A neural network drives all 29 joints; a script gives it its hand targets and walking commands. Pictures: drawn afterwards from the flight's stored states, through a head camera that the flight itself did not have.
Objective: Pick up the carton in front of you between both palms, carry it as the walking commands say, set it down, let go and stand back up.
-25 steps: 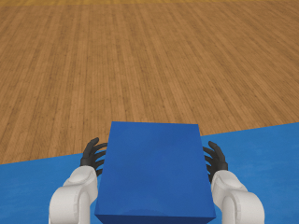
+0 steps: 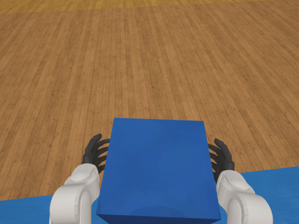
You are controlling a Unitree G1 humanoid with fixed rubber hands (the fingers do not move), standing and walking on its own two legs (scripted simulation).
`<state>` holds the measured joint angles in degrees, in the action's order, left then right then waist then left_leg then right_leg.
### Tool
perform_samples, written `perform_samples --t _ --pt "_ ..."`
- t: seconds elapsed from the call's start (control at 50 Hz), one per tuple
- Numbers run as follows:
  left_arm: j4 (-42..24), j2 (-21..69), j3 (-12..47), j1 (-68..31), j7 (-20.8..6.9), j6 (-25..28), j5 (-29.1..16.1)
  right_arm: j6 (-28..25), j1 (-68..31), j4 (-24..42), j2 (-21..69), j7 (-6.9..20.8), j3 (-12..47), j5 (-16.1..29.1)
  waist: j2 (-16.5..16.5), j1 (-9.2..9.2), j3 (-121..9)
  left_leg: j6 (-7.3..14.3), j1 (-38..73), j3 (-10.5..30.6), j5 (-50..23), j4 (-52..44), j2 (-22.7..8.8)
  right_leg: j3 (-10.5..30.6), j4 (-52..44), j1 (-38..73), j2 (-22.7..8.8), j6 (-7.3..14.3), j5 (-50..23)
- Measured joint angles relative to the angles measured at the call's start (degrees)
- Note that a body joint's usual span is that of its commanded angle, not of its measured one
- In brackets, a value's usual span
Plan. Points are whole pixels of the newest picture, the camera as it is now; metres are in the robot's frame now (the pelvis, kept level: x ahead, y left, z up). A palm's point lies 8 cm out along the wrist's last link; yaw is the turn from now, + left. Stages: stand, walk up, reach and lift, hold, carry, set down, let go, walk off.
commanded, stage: carry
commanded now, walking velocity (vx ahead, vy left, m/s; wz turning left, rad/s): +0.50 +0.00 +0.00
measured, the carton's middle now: (155, 179) +0.23 +0.00 +0.02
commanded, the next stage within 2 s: none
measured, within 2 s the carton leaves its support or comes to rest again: neither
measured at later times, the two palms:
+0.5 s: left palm (111, 69) +0.59 +0.17 +0.11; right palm (196, 71) +0.58 -0.13 +0.12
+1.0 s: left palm (130, 19) +1.02 +0.14 +0.14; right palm (190, 21) +1.02 -0.16 +0.13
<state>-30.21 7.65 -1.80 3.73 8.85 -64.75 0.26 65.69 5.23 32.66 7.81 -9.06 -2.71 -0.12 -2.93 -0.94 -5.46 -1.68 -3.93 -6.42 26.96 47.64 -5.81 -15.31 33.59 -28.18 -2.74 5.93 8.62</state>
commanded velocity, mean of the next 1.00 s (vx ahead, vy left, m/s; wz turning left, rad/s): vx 0.50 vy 0.00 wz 0.00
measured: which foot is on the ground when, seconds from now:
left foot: up 0.00-0.42, down 0.44-0.96, up 0.98-1.00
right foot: down 0.00-0.46, up 0.48-0.92, down 0.94-1.00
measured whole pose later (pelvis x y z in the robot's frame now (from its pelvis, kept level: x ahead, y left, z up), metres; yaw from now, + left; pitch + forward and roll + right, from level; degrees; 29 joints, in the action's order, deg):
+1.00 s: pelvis +0.67 -0.02 +0.00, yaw +0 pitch +4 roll +0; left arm -7.2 6.8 -15.7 -32.5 12.8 -61.3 0.6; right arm 62.6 -30.6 9.7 5.5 -13.5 -15.3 0.9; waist -1.8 -2.3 1.0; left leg 1.9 -13.7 -3.1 27.8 58.4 -3.4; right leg -10.6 40.0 -33.2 -0.2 5.4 16.4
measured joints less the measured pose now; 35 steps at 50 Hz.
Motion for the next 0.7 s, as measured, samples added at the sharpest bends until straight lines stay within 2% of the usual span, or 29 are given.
perform_samples --t 0.04,0.06,0.1,0.18,0.26,0.32,0.4,0.44,0.46,0.48,0.52,0.56,0.62,0.7 --pt "0.70 0.03 -0.16 -0.04 -0.01 -0.06 -0.12 0.43 -0.08 -0.34 0.00 -0.01 -0.01 -0.17 0.73 -0.32 1.07 1.39 -9.93 2.74 -2.71 15.91 1.45 -0.23 -2.28 2.86 -0.19 -0.91 1.13" --pt "0.53 0.10 -0.26 0.38 -0.06 0.05 -0.13 0.44 0.05 -0.36 0.00 0.00 0.22 -0.25 1.03 -0.45 1.46 2.00 -14.01 2.91 -4.64 19.42 1.55 -0.29 -4.18 4.64 -0.05 -1.12 1.20" --pt "-0.17 0.20 -0.43 1.33 -0.39 0.46 -0.14 0.11 0.33 -0.30 -0.02 0.02 0.77 -0.28 1.58 -0.70 1.86 2.71 -20.33 2.42 -8.49 19.68 1.08 -0.13 -8.28 8.46 0.32 -1.16 1.38" --pt "-1.29 0.27 -0.67 2.21 -0.51 1.35 -0.25 -1.13 0.81 -0.04 -0.05 0.18 1.60 -0.42 2.45 -0.96 1.00 2.46 -27.85 1.14 -13.95 9.72 -0.35 0.83 -15.10 15.80 0.80 -1.81 2.23" --pt "-2.06 0.22 -0.45 2.00 -0.52 1.34 -0.36 -1.27 1.05 1.09 -0.06 0.26 1.68 -0.59 2.63 -0.40 -0.49 1.67 -30.77 -0.31 -19.99 -2.79 -1.27 1.64 -19.73 22.91 1.15 -3.04 4.44" --pt "-2.96 0.15 -0.10 1.65 -0.49 0.67 -0.37 -0.50 1.07 2.51 -0.05 0.12 1.46 -0.48 2.48 0.14 -1.04 1.82 -30.76 -1.92 -23.14 -10.48 -0.96 2.03 -21.46 28.07 1.26 -4.32 7.33" --pt "-6.02 0.08 0.01 0.91 0.25 -0.82 -1.07 1.03 0.23 5.53 -0.04 -0.55 0.96 0.82 2.71 0.34 -0.69 3.17 -28.55 -4.52 -24.67 -16.64 0.60 2.69 -21.04 34.23 1.00 -6.63 12.94" --pt "-7.87 -0.02 -0.29 0.03 0.90 -1.50 -1.54 1.59 -1.32 6.55 -0.19 -0.84 0.69 1.62 3.33 0.50 -0.10 3.90 -25.21 -6.52 -22.58 -19.16 2.15 3.44 -15.46 35.36 -0.25 -7.83 18.10" --pt "-8.01 -0.38 -0.87 -1.04 1.22 -1.87 -1.81 1.37 -2.46 5.85 -0.29 -1.07 0.80 1.93 4.87 1.29 0.33 4.92 -24.77 -7.41 -20.55 -17.33 3.32 3.73 -8.79 33.86 -2.23 -7.84 21.05" --pt "-7.57 -0.51 -1.67 -2.26 1.49 -2.22 -2.12 1.40 -4.08 4.68 -0.44 -1.30 0.69 2.21 5.57 1.81 0.89 6.10 -24.96 -7.93 -18.12 -14.62 3.67 5.24 1.65 29.83 -3.63 -7.33 20.51" --pt "-6.48 -0.63 -2.87 -4.75 2.02 -2.98 -2.60 1.86 -6.90 2.88 -0.58 -1.70 -0.03 2.79 4.89 2.26 2.41 7.64 -23.38 -8.22 -16.82 -14.05 3.27 10.50 22.96 19.45 -2.52 -6.31 18.06" --pt "-5.74 -0.37 -3.62 -7.08 2.24 -3.56 -2.65 1.97 -8.63 2.20 -0.54 -1.83 -0.93 3.05 4.42 2.30 3.74 7.67 -20.34 -8.24 -15.83 -16.52 3.37 12.59 35.03 10.41 -1.80 -4.82 14.92" --pt "-3.33 -0.21 -4.50 -11.22 2.36 -3.33 -2.04 1.63 -11.81 0.65 -0.41 -1.84 -2.57 2.87 3.93 2.51 4.35 6.94 -15.46 -7.62 -14.73 -21.59 3.77 12.70 37.18 0.45 -2.26 -3.62 9.45" --pt "2.29 0.04 -6.89 -17.69 3.36 -2.03 -0.43 0.71 -17.76 -4.17 0.25 -2.03 -5.23 2.02 3.88 2.71 3.42 6.46 -9.69 -6.58 -13.30 -26.34 4.26 12.19 30.74 -8.16 -3.36 -3.88 3.94"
